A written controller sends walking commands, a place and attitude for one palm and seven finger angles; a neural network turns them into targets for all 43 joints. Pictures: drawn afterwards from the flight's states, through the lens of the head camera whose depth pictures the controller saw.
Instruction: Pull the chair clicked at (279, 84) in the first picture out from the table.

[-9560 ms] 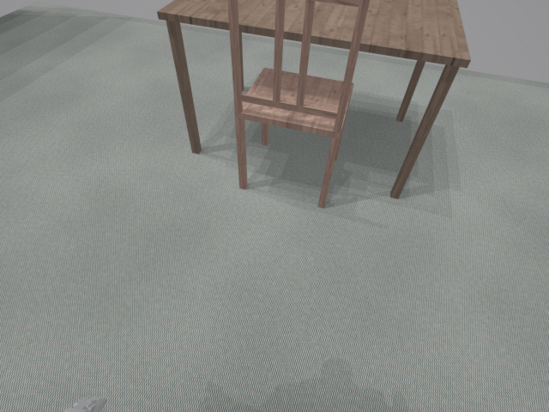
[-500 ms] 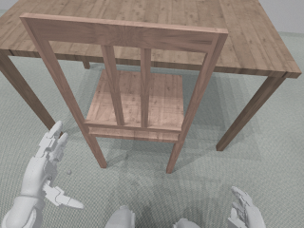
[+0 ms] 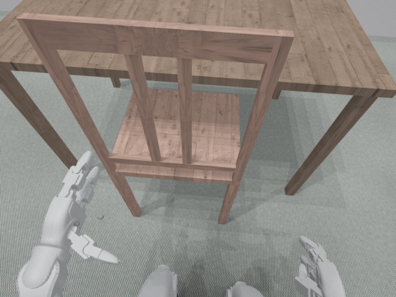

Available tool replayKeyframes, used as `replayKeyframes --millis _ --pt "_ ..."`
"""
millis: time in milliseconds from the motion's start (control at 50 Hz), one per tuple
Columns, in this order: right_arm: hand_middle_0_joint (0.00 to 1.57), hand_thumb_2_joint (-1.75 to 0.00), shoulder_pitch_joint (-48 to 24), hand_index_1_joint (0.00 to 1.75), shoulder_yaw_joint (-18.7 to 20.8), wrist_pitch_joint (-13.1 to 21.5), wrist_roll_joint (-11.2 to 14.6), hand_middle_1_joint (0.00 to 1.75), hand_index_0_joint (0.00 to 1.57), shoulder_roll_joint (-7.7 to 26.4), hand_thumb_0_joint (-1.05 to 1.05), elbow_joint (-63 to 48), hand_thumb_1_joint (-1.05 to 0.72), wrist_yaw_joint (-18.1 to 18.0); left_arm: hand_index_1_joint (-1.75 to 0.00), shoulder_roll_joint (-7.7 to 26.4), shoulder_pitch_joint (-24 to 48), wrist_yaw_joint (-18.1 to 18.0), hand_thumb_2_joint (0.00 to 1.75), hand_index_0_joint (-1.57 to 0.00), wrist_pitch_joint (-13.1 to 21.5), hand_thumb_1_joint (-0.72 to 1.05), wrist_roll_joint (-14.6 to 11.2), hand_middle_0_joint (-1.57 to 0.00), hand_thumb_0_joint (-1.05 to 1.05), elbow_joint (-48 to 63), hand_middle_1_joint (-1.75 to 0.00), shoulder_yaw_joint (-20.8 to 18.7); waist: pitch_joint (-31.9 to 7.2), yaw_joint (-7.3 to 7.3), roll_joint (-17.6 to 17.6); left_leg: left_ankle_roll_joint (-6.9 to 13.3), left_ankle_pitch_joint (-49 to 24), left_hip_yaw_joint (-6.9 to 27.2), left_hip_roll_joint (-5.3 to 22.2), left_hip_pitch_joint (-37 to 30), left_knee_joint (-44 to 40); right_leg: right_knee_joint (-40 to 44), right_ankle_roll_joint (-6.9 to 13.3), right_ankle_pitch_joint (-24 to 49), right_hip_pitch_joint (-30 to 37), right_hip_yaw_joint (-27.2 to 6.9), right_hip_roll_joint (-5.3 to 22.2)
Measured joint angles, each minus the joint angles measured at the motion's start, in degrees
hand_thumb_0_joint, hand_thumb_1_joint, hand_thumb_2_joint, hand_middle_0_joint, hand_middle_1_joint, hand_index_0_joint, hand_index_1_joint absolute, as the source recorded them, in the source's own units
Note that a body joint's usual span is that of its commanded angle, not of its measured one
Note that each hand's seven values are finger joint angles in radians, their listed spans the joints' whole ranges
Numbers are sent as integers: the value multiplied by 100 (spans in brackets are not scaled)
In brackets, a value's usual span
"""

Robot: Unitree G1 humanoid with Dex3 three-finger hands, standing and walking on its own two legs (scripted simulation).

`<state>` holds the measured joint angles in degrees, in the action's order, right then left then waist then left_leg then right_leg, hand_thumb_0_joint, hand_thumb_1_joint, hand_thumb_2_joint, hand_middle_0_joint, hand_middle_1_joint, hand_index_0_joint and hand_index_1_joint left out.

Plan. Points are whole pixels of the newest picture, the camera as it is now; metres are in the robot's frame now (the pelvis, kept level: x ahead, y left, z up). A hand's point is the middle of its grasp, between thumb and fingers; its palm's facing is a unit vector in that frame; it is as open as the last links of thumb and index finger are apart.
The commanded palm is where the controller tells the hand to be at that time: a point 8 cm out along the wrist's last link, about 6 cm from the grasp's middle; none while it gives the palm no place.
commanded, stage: aim the fingers beside a spindle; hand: left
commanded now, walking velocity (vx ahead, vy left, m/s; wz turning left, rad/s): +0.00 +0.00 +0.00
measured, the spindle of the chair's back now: (147, 119) +0.50 +0.14 +0.03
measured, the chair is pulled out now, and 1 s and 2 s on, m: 0.00 0.00 0.00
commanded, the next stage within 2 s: push the fingers through the gap in 1.96 s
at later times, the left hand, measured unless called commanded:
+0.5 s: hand (122, 196) +0.31 +0.17 +0.02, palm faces -0.08 -1.00 -0.04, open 16.9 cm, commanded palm +0.29 +0.22 +0.02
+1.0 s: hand (139, 184) +0.34 +0.14 +0.00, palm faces -0.08 -1.00 -0.03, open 16.9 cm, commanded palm +0.33 +0.20 -0.01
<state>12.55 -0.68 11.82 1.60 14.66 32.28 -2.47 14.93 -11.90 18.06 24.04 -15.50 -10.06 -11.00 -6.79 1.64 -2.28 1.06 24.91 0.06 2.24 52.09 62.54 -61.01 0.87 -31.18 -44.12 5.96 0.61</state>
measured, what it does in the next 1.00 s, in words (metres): stands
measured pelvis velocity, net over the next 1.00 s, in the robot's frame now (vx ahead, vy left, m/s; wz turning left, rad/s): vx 0.00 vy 0.00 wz -0.02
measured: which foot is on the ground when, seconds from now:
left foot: down 0.00-1.00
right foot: down 0.00-1.00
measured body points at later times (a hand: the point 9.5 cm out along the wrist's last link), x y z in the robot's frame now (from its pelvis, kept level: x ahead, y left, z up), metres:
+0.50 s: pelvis +0.00 +0.00 -0.01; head +0.09 +0.00 +0.43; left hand +0.30 +0.22 +0.02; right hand +0.14 -0.26 -0.11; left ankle +0.05 +0.11 -0.66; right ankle -0.01 -0.11 -0.66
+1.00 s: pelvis +0.00 +0.00 -0.03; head +0.10 +0.00 +0.41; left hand +0.34 +0.20 +0.00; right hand +0.13 -0.26 -0.13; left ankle +0.05 +0.11 -0.66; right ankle -0.01 -0.11 -0.66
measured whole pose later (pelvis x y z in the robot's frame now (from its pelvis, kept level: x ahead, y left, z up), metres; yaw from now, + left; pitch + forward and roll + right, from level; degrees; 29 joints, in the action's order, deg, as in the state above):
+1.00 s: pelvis +0.00 +0.00 -0.03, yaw -1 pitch +20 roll -2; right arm 12.6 -0.2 5.6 0.6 14.5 33.5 -0.6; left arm 12.4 8.7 10.4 26.2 -10.6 -25.7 -8.2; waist -8.0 2.9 -2.0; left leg 1.0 27.1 -0.9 2.8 62.6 69.5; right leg -69.4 1.1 -33.9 -55.6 4.7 0.5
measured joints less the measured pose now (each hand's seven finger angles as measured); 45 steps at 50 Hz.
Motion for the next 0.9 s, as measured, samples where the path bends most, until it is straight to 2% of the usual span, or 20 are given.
replayKeyframes --millis 380,900 --pt "20 -90 119 30 45 -177 -30 30 20 37 2 123 -91 64 -8 -40 798 -186 30 -6 87 -50 93 -6 -2 -667 -8 14 -19 98 -5 -33 73 -61 41 343 183 -269 37 -97 -412 -73 -23" --pt "20 -90 -3 30 63 -537 -104 30 20 -22 1 86 -91 178 -8 -259 1846 -737 30 -6 181 -50 470 -6 -2 -1341 -8 276 -83 120 30 -14 196 -98 47 933 614 -759 31 -249 -1031 -125 -5"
